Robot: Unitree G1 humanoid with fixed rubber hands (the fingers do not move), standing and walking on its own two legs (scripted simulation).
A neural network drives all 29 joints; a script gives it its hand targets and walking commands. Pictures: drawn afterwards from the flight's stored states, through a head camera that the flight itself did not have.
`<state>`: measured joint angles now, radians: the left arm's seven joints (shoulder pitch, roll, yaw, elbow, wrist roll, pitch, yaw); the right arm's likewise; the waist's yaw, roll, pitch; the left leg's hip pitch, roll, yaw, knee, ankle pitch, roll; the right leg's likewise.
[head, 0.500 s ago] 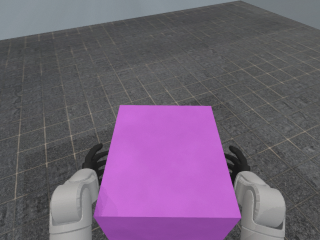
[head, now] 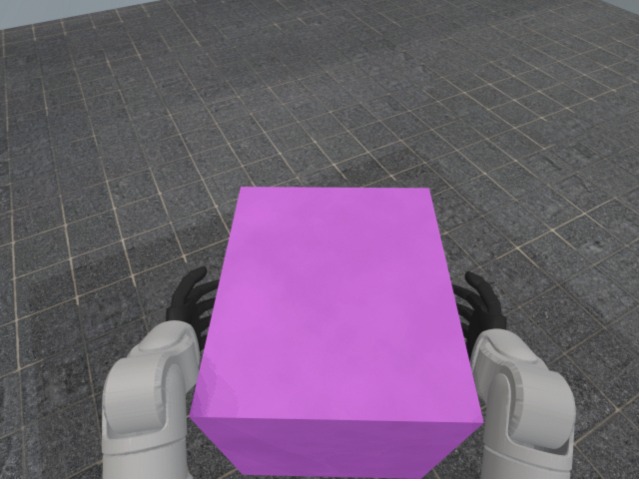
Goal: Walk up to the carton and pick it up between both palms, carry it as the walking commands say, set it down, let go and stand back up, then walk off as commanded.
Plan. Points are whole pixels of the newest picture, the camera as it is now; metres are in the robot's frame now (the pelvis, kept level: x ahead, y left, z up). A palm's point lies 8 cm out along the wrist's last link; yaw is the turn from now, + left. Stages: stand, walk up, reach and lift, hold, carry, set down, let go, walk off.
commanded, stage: carry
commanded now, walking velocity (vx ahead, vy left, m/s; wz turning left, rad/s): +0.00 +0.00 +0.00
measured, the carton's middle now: (332, 336) +0.30 +0.00 -0.01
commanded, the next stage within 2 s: none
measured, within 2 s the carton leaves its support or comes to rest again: neither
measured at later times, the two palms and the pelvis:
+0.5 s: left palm (215, 383) +0.21 +0.12 +0.07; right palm (548, 401) +0.20 -0.22 +0.07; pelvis -0.04 -0.04 +0.00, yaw +0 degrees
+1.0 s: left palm (194, 366) +0.23 +0.15 +0.07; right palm (508, 377) +0.23 -0.19 +0.06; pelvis -0.02 -0.02 +0.00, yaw -1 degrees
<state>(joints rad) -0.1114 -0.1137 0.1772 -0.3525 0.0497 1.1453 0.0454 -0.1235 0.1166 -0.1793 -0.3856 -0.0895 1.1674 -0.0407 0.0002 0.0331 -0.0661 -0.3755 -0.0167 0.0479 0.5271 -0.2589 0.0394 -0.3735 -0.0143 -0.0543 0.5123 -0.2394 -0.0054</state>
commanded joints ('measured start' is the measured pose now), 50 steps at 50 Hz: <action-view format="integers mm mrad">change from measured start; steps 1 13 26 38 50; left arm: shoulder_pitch -550 -389 -506 -468 -387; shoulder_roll -842 -777 -806 -742 -759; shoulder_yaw -846 -763 -729 -691 -715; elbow -352 -77 -105 -27 -25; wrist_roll -401 -302 -282 -224 -254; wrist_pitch -12 20 -32 -72 -83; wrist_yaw -208 -219 -199 -198 -193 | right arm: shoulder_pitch -437 -501 -538 -466 -406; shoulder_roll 815 708 771 679 678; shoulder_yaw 821 790 745 674 715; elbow -190 -135 -12 36 -12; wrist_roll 398 344 353 251 258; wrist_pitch -23 -1 -33 -81 -100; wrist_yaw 219 206 225 206 188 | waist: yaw -1 -11 5 -4 -4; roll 44 -79 8 45 -45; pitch -452 -233 -313 -325 -398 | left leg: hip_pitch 281 108 104 142 139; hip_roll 176 122 92 130 182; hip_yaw -113 -102 -84 -117 -145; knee -6 -119 -89 -100 -65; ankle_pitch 532 -14 51 88 246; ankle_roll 41 5 -14 6 30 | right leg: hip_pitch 169 66 145 132 174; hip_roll -117 -133 -144 -115 -91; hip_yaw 106 175 182 150 118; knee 41 -162 -177 -129 -17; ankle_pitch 344 -78 -16 38 147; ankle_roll -48 -44 -37 -38 -50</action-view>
